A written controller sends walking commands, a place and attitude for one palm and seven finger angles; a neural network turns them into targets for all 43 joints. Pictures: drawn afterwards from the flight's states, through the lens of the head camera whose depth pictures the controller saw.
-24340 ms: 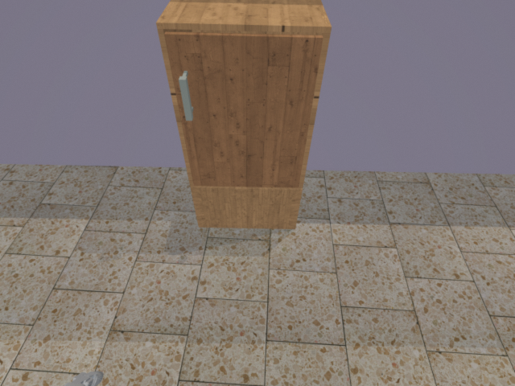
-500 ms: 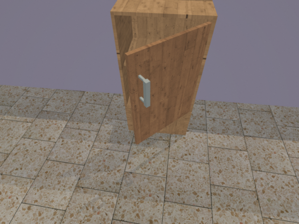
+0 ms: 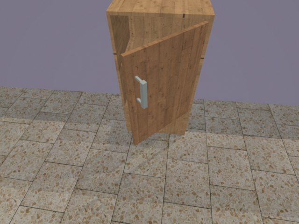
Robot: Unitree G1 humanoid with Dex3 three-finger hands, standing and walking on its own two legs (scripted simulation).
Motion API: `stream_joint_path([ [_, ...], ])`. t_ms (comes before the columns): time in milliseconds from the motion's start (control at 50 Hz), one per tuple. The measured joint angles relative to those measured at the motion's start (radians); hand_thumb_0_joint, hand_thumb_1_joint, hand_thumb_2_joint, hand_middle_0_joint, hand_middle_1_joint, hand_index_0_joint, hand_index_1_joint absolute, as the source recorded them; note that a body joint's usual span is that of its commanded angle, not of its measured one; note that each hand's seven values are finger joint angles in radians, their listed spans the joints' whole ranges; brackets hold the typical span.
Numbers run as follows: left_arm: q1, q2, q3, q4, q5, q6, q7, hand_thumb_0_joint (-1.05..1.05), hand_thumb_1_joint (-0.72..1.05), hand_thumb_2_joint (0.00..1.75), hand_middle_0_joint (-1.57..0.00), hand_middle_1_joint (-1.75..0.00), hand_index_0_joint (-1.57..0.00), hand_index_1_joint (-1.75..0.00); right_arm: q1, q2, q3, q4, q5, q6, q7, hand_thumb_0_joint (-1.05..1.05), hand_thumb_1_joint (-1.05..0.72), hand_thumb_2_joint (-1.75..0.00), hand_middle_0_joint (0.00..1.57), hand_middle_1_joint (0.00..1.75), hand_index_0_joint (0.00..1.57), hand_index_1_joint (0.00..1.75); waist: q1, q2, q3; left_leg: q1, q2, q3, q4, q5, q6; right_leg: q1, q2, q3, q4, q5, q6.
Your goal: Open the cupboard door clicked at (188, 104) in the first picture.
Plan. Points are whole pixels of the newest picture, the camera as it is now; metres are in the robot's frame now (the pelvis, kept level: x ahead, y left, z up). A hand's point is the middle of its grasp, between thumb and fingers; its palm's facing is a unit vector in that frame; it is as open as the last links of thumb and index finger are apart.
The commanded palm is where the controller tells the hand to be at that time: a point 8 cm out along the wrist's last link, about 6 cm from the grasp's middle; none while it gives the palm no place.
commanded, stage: walk to a spot facing it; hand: left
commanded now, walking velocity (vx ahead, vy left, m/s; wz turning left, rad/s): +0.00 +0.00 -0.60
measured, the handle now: (140, 92) +0.60 +0.08 -0.03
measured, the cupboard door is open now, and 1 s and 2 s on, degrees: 43 43 43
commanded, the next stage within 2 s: none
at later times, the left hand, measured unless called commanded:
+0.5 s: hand out of the picture +0.12 +0.19 -0.16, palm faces -0.17 -0.95 -0.27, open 7.3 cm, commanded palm none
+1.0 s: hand out of the picture +0.15 +0.13 -0.19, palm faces -0.44 -0.88 -0.20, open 7.3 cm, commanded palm none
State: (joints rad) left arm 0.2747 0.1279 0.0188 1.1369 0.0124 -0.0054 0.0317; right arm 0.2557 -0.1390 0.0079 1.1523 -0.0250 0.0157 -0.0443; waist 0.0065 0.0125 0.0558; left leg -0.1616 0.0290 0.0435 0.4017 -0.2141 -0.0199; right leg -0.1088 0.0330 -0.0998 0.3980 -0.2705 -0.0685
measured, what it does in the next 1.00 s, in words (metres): steps on the spot, turning right: right foot, then left foot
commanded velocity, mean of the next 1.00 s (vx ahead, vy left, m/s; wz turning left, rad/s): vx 0.00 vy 0.00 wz -0.60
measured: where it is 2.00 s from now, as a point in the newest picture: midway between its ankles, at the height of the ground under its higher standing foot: outside the picture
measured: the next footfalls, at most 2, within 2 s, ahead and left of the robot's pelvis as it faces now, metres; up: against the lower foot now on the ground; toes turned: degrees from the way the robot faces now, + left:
right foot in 0.56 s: +0.00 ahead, -0.15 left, +0.00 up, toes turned -19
left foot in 0.96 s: +0.10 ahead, +0.06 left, +0.00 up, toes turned -30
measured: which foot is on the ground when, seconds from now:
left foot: down 0.00-0.56, up 0.58-0.94, down 0.96-1.00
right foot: down 0.00-0.28, up 0.30-0.54, down 0.56-0.96, up 0.98-1.00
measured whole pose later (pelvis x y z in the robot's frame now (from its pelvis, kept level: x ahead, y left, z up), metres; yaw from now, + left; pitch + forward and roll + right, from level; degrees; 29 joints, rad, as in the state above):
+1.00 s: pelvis +0.00 -0.02 -0.02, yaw -31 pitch +1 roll -1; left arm 0.22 0.23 0.08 0.93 0.02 0.06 -0.01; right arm 0.09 -0.21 -0.04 0.85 -0.01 0.01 -0.03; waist 0.03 -0.04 0.08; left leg -0.31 0.02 0.01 0.59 -0.28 0.00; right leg -0.37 0.11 0.15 0.69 -0.39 0.00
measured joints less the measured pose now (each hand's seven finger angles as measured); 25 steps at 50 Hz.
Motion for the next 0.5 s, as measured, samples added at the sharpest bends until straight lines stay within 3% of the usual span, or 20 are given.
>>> stream_joint_path([
  [200,-0.013,0.033,0.055,-0.054,0.013,0.050,-0.018,0.00,0.91,0.90,-0.20,-0.30,-0.20,-0.30,-0.025,-0.026,-0.045,-0.070,0.002,0.028,-0.009,0.00,-0.91,-0.90,0.20,0.30,0.20,0.30,-0.003,-0.004,0.025,-0.080,0.052,0.053,0.164,-0.091,-0.005,-0.084,0.039,0.055,0.118,-0.042,-0.012],
  [280,-0.035,0.062,0.070,-0.077,0.011,0.059,-0.023,0.00,0.91,0.90,-0.20,-0.30,-0.20,-0.30,-0.030,-0.032,-0.050,-0.093,0.000,0.021,-0.012,0.00,-0.91,-0.90,0.20,0.30,0.20,0.30,0.002,-0.039,0.027,-0.074,0.046,0.094,0.159,-0.096,0.003,-0.117,0.032,0.094,0.162,-0.052,0.000],
  [340,-0.068,0.074,0.076,-0.102,0.013,0.072,-0.033,0.00,0.91,0.90,-0.20,-0.30,-0.20,-0.30,-0.029,-0.044,-0.048,-0.123,-0.010,-0.001,-0.017,0.00,-0.91,-0.90,0.20,0.30,0.20,0.30,0.002,-0.032,0.034,-0.072,0.057,0.130,0.141,-0.088,0.017,-0.223,0.026,0.101,0.419,-0.181,0.031],
  [400,-0.107,0.089,0.083,-0.134,0.016,0.074,-0.046,0.00,0.91,0.90,-0.20,-0.30,-0.20,-0.30,-0.026,-0.051,-0.042,-0.142,-0.015,-0.005,-0.016,0.00,-0.91,-0.90,0.20,0.30,0.20,0.30,0.000,-0.017,0.046,-0.058,0.072,0.155,0.106,-0.067,0.012,-0.305,-0.004,0.097,0.607,-0.208,0.056],
  [440,-0.129,0.097,0.086,-0.158,0.016,0.073,-0.053,0.00,0.91,0.90,-0.20,-0.30,-0.20,-0.30,-0.029,-0.055,-0.041,-0.148,-0.019,0.000,-0.010,0.00,-0.91,-0.90,0.20,0.30,0.21,0.30,0.003,-0.007,0.055,-0.050,0.086,0.173,0.091,-0.059,0.002,-0.321,-0.033,0.090,0.600,-0.197,0.069],
  [500,-0.151,0.104,0.082,-0.188,0.015,0.066,-0.059,0.00,0.92,0.90,-0.20,-0.30,-0.20,-0.30,-0.038,-0.064,-0.044,-0.160,-0.021,0.006,0.002,0.00,-0.90,-0.90,0.20,0.30,0.21,0.30,0.003,0.014,0.065,-0.049,0.118,0.199,0.107,-0.068,-0.017,-0.293,-0.065,0.072,0.465,-0.180,0.076],
])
